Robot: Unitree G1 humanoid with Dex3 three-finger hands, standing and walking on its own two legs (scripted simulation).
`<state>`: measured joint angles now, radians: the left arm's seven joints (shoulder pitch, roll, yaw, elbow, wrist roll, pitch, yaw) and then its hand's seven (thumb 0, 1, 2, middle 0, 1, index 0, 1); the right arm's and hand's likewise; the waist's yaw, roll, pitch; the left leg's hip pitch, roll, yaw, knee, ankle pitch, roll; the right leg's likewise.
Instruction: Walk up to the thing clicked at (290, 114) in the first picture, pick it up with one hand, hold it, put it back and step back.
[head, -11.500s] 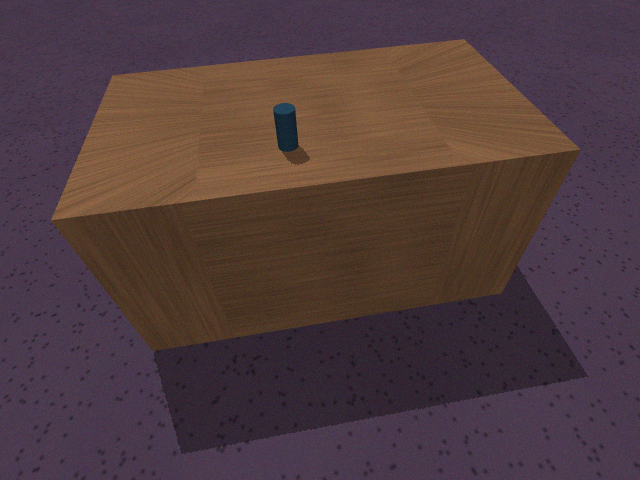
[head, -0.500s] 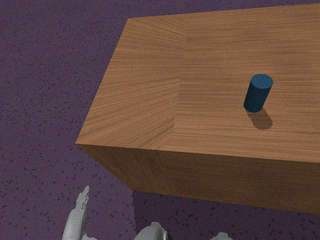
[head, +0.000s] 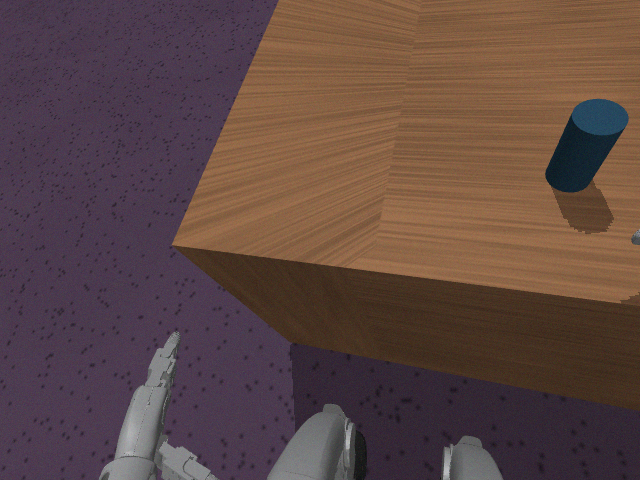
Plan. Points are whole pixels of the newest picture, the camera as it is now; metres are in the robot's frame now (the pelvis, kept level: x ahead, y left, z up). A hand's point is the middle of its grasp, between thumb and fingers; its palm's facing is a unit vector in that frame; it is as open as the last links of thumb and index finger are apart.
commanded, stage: close in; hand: right
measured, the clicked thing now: (582, 149) +0.54 -0.21 +0.01
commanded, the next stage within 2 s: rest palm in 0.50 s
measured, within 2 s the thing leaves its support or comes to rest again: leaves its support in 1.70 s
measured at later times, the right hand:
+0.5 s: hand (613, 170) +0.49 -0.23 +0.03, palm faces +0.17 +0.98 +0.02, open 17.4 cm
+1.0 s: hand (587, 155) +0.52 -0.21 +0.03, palm faces +0.19 +0.98 +0.00, open 15.1 cm
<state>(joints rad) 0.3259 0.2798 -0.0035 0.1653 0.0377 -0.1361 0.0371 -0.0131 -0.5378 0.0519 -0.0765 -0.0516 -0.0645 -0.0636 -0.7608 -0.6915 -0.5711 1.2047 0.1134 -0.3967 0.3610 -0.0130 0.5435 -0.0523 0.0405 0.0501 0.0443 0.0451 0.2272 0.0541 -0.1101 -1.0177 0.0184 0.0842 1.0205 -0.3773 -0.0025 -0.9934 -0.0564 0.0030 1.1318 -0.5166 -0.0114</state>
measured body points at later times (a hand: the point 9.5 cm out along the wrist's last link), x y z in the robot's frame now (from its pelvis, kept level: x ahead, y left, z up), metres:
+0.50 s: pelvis +0.00 +0.00 -0.01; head +0.13 -0.04 +0.42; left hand +0.16 +0.27 +0.00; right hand +0.48 -0.28 +0.03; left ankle +0.06 +0.13 -0.65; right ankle +0.01 -0.11 -0.65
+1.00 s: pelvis +0.00 +0.00 -0.02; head +0.13 -0.04 +0.41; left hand +0.15 +0.27 +0.00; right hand +0.50 -0.26 +0.03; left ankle +0.06 +0.13 -0.65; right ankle +0.01 -0.11 -0.65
